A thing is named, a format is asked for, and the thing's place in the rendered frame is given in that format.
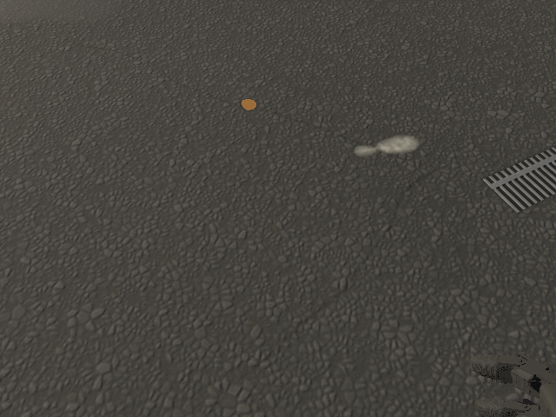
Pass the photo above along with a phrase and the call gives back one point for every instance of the right robot hand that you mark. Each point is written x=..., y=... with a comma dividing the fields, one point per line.
x=526, y=374

